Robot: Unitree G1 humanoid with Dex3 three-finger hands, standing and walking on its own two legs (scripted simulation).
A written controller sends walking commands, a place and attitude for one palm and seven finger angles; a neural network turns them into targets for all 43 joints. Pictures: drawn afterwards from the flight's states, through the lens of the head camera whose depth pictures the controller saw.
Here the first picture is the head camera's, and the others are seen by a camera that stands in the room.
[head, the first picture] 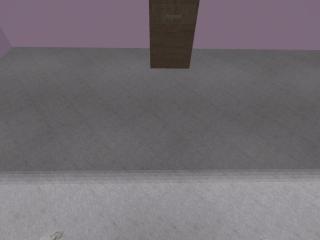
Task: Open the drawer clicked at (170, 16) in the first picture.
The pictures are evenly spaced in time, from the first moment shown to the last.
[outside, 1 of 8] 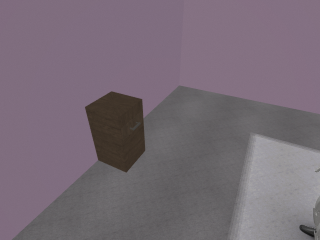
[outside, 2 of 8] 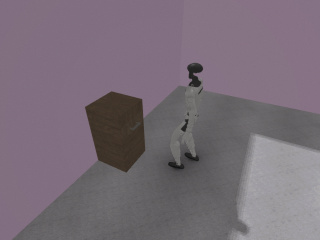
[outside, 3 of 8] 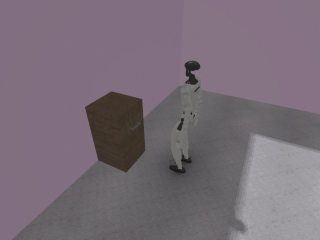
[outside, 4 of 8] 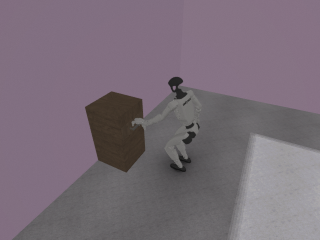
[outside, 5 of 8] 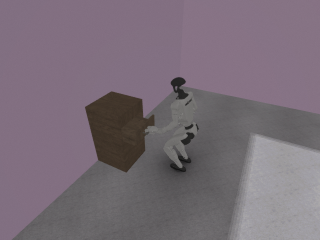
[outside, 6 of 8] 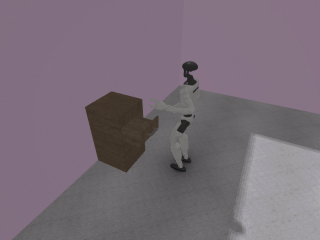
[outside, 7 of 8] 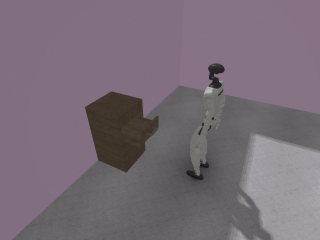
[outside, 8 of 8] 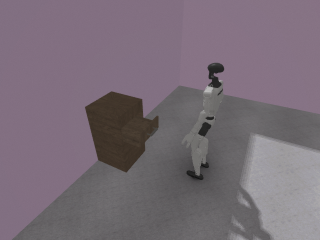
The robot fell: no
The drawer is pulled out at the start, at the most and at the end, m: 0.00 0.23 0.23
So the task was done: yes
